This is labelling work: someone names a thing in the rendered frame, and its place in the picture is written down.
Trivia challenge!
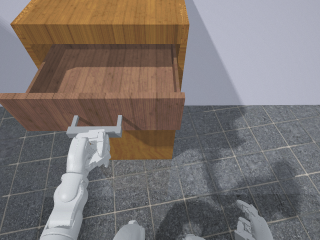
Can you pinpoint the handle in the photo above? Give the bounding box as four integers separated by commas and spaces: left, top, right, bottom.
66, 115, 123, 138

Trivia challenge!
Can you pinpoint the drawer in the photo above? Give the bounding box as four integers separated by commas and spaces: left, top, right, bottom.
0, 44, 185, 131

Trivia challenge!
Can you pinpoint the robot right hand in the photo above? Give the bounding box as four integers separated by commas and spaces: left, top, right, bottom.
234, 199, 274, 240

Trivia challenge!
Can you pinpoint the cabinet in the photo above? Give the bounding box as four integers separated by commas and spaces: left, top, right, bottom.
10, 0, 190, 160

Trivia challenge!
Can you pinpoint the robot left thigh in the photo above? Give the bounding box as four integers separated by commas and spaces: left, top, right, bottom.
113, 224, 145, 240

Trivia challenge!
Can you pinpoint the left robot forearm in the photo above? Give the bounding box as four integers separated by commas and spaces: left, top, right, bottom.
39, 172, 89, 240

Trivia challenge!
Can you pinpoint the left robot shin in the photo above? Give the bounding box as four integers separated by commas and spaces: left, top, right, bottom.
128, 220, 139, 225

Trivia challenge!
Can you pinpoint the robot left hand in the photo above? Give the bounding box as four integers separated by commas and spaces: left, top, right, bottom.
66, 129, 111, 177

